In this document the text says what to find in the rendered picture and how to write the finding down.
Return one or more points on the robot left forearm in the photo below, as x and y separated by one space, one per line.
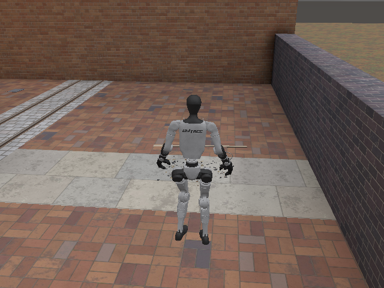
163 154

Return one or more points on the robot left hand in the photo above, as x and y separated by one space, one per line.
159 163

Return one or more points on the right robot foot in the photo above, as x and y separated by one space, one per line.
205 239

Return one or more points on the robot right hand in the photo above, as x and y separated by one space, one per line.
229 167

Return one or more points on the right robot upper arm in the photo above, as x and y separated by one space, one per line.
211 127

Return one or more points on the left robot foot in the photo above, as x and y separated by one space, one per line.
179 235

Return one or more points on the robot right forearm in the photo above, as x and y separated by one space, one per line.
224 158

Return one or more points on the left robot upper arm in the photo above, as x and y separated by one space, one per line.
174 125

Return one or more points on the robot foot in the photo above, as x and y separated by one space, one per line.
205 239
179 235

